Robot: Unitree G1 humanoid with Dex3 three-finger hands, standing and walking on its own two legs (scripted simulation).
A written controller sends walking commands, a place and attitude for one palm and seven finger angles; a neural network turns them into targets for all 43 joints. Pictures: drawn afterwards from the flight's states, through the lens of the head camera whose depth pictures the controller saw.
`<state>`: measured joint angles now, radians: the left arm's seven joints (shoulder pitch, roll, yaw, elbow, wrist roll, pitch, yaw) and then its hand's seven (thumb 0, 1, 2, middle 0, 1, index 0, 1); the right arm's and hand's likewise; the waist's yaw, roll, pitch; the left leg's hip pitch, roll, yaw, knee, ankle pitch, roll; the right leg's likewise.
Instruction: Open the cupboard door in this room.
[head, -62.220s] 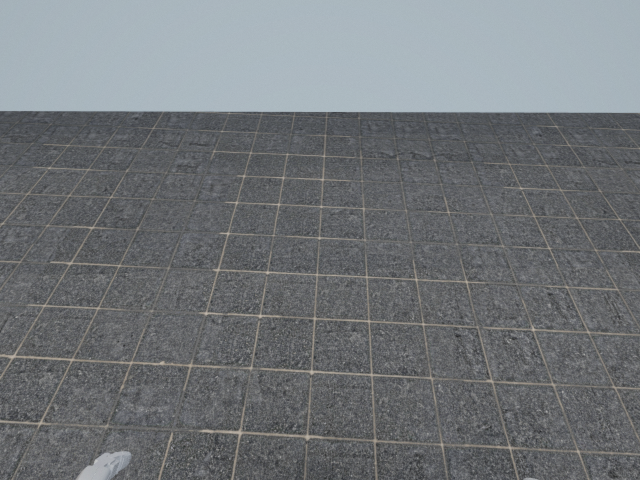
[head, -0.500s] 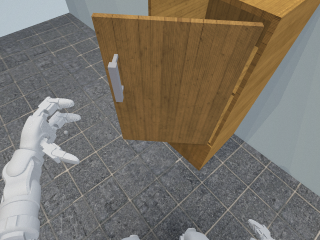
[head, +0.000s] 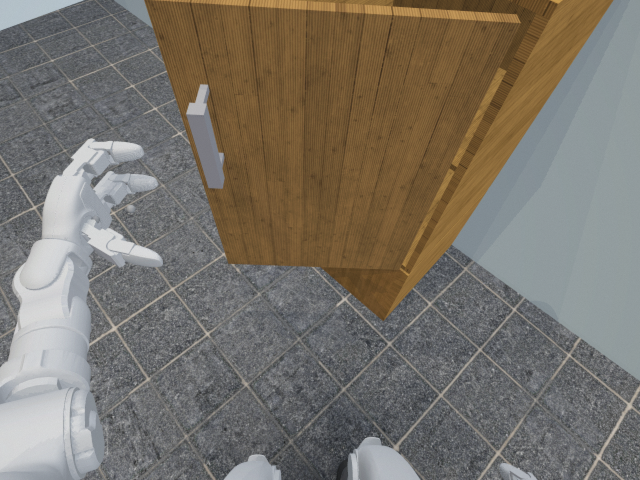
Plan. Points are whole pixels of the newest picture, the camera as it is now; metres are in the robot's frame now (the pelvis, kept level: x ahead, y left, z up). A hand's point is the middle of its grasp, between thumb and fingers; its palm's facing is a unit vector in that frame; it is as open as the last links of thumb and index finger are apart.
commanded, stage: move the hooked fingers beside the handle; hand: left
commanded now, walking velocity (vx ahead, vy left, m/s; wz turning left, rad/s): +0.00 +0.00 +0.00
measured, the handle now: (210, 139) +0.55 +0.15 +0.07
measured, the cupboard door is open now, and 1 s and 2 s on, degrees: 43 43 43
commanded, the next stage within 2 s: slide the fingers in behind the handle in 1.42 s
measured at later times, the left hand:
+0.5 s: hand (153, 164) +0.50 +0.22 +0.07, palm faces -0.05 -1.00 +0.01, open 14.0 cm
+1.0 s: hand (159, 171) +0.49 +0.21 +0.06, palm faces -0.05 -1.00 -0.01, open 14.0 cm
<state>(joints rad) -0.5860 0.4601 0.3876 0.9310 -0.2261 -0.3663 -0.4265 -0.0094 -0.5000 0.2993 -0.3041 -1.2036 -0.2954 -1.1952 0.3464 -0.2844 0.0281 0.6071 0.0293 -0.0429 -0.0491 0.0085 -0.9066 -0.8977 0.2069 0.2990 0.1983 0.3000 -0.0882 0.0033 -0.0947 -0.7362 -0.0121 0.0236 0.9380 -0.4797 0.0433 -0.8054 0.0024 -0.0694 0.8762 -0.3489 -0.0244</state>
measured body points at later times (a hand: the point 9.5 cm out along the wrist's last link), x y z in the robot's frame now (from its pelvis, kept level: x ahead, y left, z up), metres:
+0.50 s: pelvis +0.00 +0.01 -0.01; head +0.13 +0.03 +0.42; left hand +0.49 +0.27 +0.07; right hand +0.00 -0.27 -0.12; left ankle -0.02 +0.09 -0.69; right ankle +0.04 -0.11 -0.69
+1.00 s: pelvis +0.01 +0.01 -0.01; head +0.13 +0.03 +0.43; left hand +0.49 +0.26 +0.07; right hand +0.03 -0.25 -0.11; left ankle -0.02 +0.09 -0.69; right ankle +0.04 -0.11 -0.69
